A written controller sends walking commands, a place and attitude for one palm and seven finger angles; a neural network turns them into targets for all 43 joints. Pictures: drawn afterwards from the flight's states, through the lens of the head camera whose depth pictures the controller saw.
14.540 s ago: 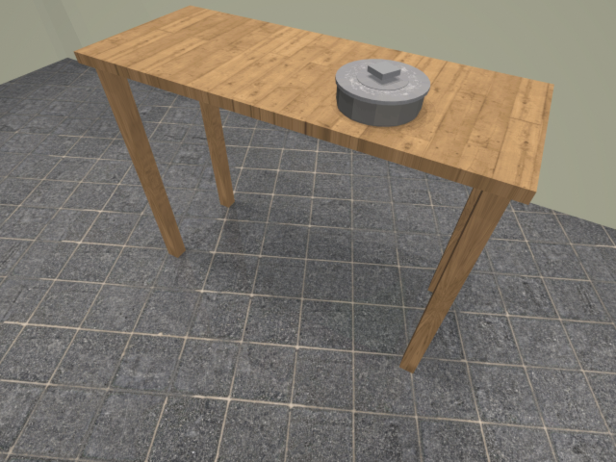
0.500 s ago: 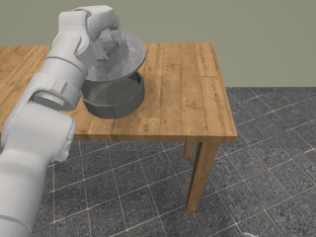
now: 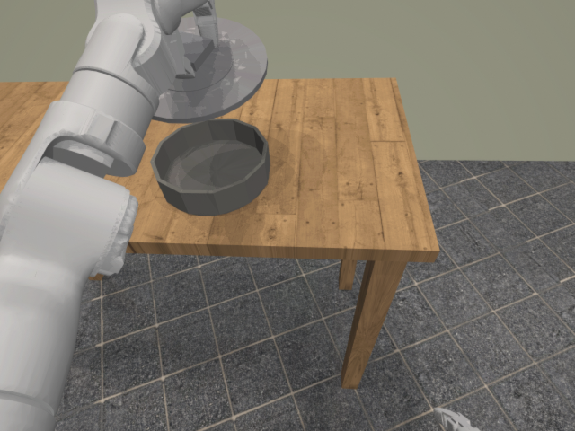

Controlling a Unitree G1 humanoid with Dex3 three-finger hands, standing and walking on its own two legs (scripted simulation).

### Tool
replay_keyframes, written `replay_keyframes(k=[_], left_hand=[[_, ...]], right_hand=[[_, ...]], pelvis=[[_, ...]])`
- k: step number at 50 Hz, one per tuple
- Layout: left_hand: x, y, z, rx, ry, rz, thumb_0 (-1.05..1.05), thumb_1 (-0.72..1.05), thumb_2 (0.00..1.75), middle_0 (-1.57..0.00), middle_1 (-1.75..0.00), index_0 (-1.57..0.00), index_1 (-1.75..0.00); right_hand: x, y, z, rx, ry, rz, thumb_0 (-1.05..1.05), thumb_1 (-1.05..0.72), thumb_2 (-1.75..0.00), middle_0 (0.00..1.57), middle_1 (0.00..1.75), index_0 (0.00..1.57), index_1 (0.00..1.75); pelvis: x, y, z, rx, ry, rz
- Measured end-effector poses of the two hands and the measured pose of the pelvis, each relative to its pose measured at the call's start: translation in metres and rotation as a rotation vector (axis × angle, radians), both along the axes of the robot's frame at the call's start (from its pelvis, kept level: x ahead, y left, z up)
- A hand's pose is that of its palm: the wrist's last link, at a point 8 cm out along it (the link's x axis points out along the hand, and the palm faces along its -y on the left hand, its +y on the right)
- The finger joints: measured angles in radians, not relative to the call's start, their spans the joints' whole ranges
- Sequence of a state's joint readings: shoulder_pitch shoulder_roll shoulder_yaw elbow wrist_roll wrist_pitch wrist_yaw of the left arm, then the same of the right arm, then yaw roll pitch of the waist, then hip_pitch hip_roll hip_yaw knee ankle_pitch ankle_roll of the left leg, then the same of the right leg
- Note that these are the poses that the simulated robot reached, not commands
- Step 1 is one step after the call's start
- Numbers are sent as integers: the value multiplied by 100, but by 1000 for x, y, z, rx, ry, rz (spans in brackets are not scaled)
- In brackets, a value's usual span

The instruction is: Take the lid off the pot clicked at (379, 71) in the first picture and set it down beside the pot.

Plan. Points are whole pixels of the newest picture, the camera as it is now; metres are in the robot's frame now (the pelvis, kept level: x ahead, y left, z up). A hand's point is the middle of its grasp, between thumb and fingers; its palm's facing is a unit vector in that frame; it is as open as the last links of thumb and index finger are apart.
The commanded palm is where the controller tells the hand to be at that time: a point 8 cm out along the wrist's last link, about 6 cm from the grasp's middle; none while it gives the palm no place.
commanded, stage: lift the lid straight up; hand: left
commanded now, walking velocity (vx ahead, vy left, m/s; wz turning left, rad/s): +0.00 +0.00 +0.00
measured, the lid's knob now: (187, 50) +0.51 +0.12 +0.28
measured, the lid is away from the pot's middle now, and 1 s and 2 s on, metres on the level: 0.01 0.08 0.21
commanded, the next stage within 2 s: move the lid sideways beside the pot in 0.24 s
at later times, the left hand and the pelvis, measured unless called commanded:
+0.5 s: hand (163, 40) +0.49 +0.14 +0.30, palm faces -0.15 -0.03 -0.99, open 8.5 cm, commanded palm +0.46 +0.16 +0.37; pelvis +0.00 +0.00 +0.00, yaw -1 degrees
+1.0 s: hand (101, 48) +0.47 +0.20 +0.30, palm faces -0.14 -0.01 -0.99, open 8.5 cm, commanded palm +0.46 +0.21 +0.37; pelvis +0.00 +0.00 +0.00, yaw +0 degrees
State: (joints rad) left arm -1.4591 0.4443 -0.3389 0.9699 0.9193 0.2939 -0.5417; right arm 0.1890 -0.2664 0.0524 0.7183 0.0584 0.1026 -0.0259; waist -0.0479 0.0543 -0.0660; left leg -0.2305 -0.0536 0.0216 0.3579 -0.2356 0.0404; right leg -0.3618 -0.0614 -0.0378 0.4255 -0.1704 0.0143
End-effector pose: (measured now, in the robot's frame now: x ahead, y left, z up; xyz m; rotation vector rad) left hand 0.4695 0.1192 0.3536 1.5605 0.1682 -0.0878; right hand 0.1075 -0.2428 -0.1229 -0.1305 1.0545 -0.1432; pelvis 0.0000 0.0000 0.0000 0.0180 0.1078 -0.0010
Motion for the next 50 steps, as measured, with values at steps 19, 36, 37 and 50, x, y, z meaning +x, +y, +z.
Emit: replay_keyframes(k=[19, 36, 37, 50], left_hand=[[4, 10, 5, -3, -15, 18, -4, 8, 94, -72, -99, -62, -91], [2, 57, 2, 6, -10, 87, -4, 8, 94, -72, -99, -62, -91], [0, 60, 2, 11, -13, 87, -4, 8, 94, -72, -99, -62, -91], [-10, 81, 7, 16, -19, 117, -4, 8, 94, -73, -99, -62, -91]], right_hand=[[-12, -4, -1, -13, 34, -17, 1, -90, -90, 20, 30, 20, 30], [-8, -7, 4, -26, 38, -36, 1, -90, -90, 20, 30, 20, 30], [-8, -8, 4, -28, 38, -34, 1, -90, -90, 20, 30, 20, 30], [-3, -2, 5, -16, 34, -15, 1, -90, -90, 20, 30, 20, 30]], pelvis=[[3, 2, 0, -4, 12, 0], [1, 2, -1, -8, 14, -4], [1, 2, -1, -8, 15, -2], [-1, 4, -1, -12, 10, 10]])
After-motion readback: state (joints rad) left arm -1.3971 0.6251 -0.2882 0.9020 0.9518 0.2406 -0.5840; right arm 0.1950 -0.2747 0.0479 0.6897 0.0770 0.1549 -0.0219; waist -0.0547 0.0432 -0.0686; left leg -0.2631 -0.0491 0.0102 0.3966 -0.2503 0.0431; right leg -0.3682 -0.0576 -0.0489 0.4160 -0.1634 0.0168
